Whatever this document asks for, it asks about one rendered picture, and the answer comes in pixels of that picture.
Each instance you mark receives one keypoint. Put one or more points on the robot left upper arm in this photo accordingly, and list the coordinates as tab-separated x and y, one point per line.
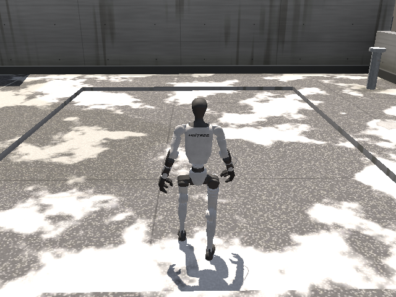
175	142

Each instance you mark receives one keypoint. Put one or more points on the robot left forearm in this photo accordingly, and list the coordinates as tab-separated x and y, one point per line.
167	166

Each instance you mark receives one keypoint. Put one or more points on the left robot hand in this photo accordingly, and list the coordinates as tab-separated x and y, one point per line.
162	184

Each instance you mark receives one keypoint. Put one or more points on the right robot shin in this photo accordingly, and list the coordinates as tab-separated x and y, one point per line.
211	231

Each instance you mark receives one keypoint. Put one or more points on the robot right forearm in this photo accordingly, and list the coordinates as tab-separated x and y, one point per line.
228	162

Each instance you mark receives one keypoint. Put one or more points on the robot right upper arm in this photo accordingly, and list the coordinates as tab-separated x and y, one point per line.
218	131

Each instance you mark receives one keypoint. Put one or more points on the right robot hand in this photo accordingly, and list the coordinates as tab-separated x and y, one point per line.
226	173

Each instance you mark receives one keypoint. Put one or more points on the humanoid robot torso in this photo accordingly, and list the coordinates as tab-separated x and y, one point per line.
198	148

